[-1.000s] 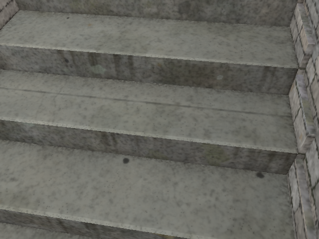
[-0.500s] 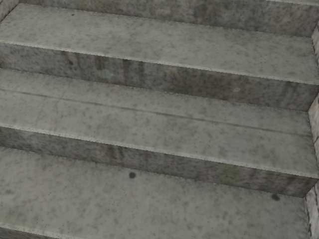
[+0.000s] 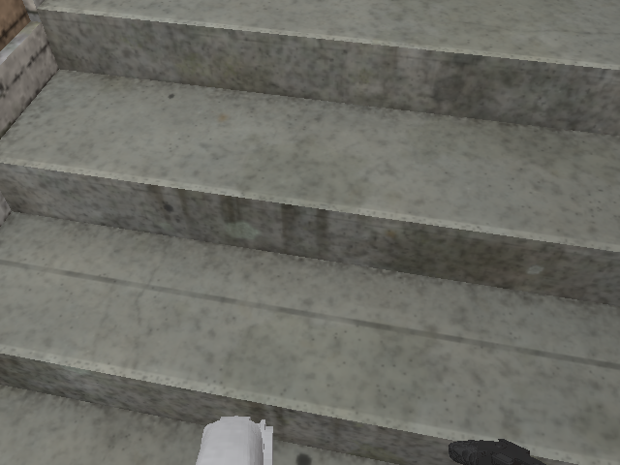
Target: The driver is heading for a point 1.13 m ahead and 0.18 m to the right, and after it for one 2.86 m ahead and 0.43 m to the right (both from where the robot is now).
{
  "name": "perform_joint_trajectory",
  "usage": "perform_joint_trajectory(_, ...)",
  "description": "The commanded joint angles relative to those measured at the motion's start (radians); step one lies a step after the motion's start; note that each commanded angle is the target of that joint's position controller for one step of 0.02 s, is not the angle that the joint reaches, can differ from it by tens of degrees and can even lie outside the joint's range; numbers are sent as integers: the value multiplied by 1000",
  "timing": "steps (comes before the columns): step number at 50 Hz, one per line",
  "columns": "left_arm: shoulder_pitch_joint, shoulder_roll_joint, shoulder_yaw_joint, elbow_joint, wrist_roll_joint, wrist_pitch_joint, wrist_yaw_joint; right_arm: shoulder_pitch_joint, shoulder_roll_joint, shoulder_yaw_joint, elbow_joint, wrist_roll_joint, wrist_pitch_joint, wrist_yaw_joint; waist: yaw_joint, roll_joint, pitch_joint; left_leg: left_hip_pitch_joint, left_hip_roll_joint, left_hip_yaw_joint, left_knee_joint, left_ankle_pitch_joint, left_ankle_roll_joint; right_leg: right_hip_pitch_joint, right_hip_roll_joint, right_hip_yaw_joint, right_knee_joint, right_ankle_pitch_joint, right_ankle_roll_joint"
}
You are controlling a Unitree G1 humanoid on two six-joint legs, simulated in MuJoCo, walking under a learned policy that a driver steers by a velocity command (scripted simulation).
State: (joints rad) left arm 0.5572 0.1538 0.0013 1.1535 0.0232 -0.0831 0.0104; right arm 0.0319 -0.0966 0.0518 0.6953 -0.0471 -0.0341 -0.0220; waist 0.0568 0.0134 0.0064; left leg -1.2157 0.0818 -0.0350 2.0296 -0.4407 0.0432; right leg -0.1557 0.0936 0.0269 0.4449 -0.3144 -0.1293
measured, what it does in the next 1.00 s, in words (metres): climbs, turning right: left foot 0.15 m higher, then right foot 0.15 m higher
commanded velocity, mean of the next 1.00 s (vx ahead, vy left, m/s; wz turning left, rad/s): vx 0.50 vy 0.00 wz -0.39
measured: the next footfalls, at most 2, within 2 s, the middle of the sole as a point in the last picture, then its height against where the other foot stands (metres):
left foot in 0.16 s outside the picture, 0.15 m higher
right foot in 0.74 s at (426, 362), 0.15 m higher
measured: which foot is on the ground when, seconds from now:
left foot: up 0.00-0.14, down 0.16-0.76, up 0.78-1.00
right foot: down 0.00-0.16, up 0.18-0.72, down 0.74-1.00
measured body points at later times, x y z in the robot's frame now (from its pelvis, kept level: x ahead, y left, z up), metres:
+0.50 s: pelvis +0.28 +0.07 +0.14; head +0.29 +0.09 +0.59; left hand +0.53 +0.21 +0.05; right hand +0.17 -0.13 +0.01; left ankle +0.26 +0.18 -0.59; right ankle +0.31 -0.07 -0.33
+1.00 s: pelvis +0.56 -0.08 +0.28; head +0.58 -0.09 +0.73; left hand +0.65 +0.15 +0.14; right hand +0.64 -0.35 +0.18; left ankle +0.62 +0.06 -0.20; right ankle +0.55 -0.12 -0.44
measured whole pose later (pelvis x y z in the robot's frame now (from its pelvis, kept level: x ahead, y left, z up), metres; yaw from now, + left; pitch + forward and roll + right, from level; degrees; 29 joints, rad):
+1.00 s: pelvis +0.56 -0.08 +0.28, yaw -22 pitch +3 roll -1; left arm 0.38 0.19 0.07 1.01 0.03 -0.10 0.01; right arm 0.15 -0.14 -0.04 0.70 -0.02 -0.11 0.00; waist 0.00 0.01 -0.02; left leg -0.96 -0.02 -0.12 1.90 -0.11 0.11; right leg -0.36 0.09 -0.13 0.65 -0.34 -0.12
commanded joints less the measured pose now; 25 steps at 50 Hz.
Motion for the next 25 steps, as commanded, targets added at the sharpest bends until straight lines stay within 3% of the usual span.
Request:
perform_joint_trajectory(1, -7, 113, 5, -38, -1, -8, 27, -237, -18, 26, -241, -7, -24, 10, -10, -22, 146, -78, 36, 63, -178, -16, -9, -188, -204, 311, -287, 4, -145)
perform_joint_trajectory(2, 22, 157, 18, -33, -2, -8, 40, -256, -18, 31, -273, -11, -26, 8, 12, -38, 95, -66, 37, 73, -268, -5, -12, -95, -222, 332, -306, 101, -153)
perform_joint_trajectory(3, 35, 181, 34, -50, -21, 9, 53, -247, -5, 41, -296, -13, -17, 16, 17, -20, 12, 190, 44, 98, -503, 28, -13, -101, -247, 299, -414, 290, -167)
perform_joint_trajectory(4, 21, 200, 44, -55, -7, 20, 55, -254, 6, 47, -312, 3, -11, 17, 25, -76, -14, 338, 29, 124, -677, 19, -6, -72, -240, 251, -437, 415, -155)
perform_joint_trajectory(5, -58, 175, 41, -108, -4, 21, 51, -148, 3, 36, -265, 35, -8, 15, -30, -107, -73, 560, -27, 162, -824, -2, 0, -81, -207, 160, -369, 718, -121)
perform_joint_trajectory(6, -88, 223, 56, -141, 2, 13, 32, 72, -53, 2, -189, 60, -4, 6, -117, -173, -216, 777, -86, 166, -815, -19, 28, -16, -233, 133, -176, 1201, -107)
perform_joint_trajectory(7, -94, 299, 84, -171, -12, 1, 15, 242, -130, -38, -139, 71, -5, 1, -207, -227, -375, 913, -115, 126, -908, -15, 51, 112, -258, 142, 30, 1484, -85)
perform_joint_trajectory(8, -148, 278, 89, -195, -37, -28, -4, 341, -206, -75, -110, 37, -24, 6, -270, -190, -447, 1029, -90, 44, -1041, 12, 72, 110, -229, 143, 281, 1470, -46)
perform_joint_trajectory(9, -219, 177, 85, -291, -66, -42, -33, 417, -321, -113, -59, -14, -33, -3, -262, 137, -484, 1197, 180, -470, -1378, -227, 119, -239, -70, 100, 675, 913, 14)
perform_joint_trajectory(10, -189, 90, 75, -345, 6, -48, -56, 321, -361, -127, -60, 4, -10, -8, -180, 376, -494, 1181, 329, -967, -1738, -346, 135, -445, 19, 159, 1065, 160, 29)
perform_joint_trajectory(11, -172, 54, 78, -355, 44, -27, -59, 158, -276, -113, -68, 24, 0, -3, -73, 240, -343, 1013, 356, -931, -1747, -613, 137, -553, -59, 189, 1280, 182, 22)
perform_joint_trajectory(12, -217, 28, 69, -385, 63, -3, -50, 94, -186, -93, -24, 35, 1, 1, -28, 156, -123, 827, 314, -746, -1704, -652, 123, -633, -101, 92, 1324, 208, 21)
perform_joint_trajectory(13, -248, 3, 63, -399, 62, 17, -33, 102, -100, -73, 35, 22, -10, 7, -6, 84, 13, 701, 283, -534, -1624, -532, 87, -705, -117, 58, 1352, 201, 11)
perform_joint_trajectory(14, -249, -6, 56, -418, 44, 24, -28, 147, -44, -64, 92, 5, -32, 12, 8, 45, 42, 677, 242, -373, -1620, -343, 59, -746, -115, 68, 1379, 180, -6)
perform_joint_trajectory(15, -237, -47, 41, -430, 34, 34, -21, 194, -24, -67, 152, 1, -48, 24, 38, 52, 28, 691, 222, -273, -1632, -185, 27, -770, -117, 100, 1455, 237, -20)
perform_joint_trajectory(17, -292, -72, 24, -475, 13, 52, -15, 298, -49, -84, 245, 13, -78, 53, 27, 71, 29, 828, 217, -162, -1659, -28, 23, -946, -110, 107, 1565, 201, -26)
perform_joint_trajectory(18, -289, -57, 25, -469, 5, 56, -14, 309, -54, -88, 247, 20, -83, 52, 19, 58, 33, 850, 214, -94, -1687, 17, 25, -970, -103, 114, 1507, 223, -15)
perform_joint_trajectory(20, -351, 1, 43, -483, 7, 67, -7, 297, -51, -80, 247, 12, -99, 47, 15, -8, 57, 818, 205, 42, -1728, 151, 10, -943, -81, 68, 1433, 282, 0)
perform_joint_trajectory(21, -395, 17, 50, -500, 16, 71, -9, 282, -73, -81, 237, 14, -111, 42, 18, -5, 58, 807, 205, 80, -1744, 218, 8, -919, -77, 67, 1383, 335, 12)
perform_joint_trajectory(22, -408, 5, 56, -491, 17, 79, 2, 323, -102, -88, 249, 6, -123, 37, -5, 39, 34, 866, 227, 79, -1740, 247, 49, -977, -43, 26, 1553, 314, 12)
perform_joint_trajectory(23, -421, 0, 56, -507, 13, 81, 8, 349, -123, -93, 249, 6, -121, 35, 2, 24, 29, 925, 227, 106, -1744, 214, 46, -1014, -56, 40, 1534, 279, 6)
perform_joint_trajectory(24, -453, 0, 57, -520, 20, 82, 6, 371, -137, -98, 249, 2, -119, 35, -11, 24, 32, 971, 219, 122, -1746, 206, 49, -1040, -52, 33, 1518, 255, -3)
perform_joint_trajectory(25, -523, -12, 55, -538, 30, 90, 15, 436, -146, -102, 271, -1, -122, 38, -52, 62, 44, 1072, 230, 104, -1754, 258, 73, -1155, -38, -1, 1646, 162, -16)
Velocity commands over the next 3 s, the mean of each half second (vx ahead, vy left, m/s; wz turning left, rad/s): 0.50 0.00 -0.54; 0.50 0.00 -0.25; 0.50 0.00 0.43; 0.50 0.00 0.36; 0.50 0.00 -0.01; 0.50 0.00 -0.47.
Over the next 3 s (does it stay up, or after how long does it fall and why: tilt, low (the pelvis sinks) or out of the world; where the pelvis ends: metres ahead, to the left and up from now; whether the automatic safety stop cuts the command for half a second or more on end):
stays up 1.80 -0.25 0.84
